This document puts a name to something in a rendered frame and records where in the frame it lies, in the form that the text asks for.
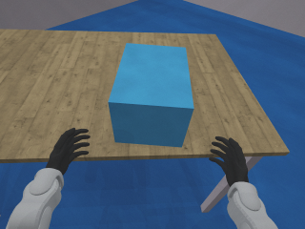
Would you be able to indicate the carton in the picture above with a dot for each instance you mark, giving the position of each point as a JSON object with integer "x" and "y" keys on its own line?
{"x": 151, "y": 102}

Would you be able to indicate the left robot forearm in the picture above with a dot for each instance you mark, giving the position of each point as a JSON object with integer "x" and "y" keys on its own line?
{"x": 40, "y": 197}

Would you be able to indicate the table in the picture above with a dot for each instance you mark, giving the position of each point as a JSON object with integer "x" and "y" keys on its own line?
{"x": 52, "y": 81}

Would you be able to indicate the right robot hand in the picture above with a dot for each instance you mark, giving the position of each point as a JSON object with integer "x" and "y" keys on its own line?
{"x": 234, "y": 164}

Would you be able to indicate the right robot forearm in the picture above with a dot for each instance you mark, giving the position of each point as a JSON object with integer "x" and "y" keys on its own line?
{"x": 246, "y": 209}

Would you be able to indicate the left robot hand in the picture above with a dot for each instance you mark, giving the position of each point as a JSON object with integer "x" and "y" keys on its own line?
{"x": 63, "y": 151}

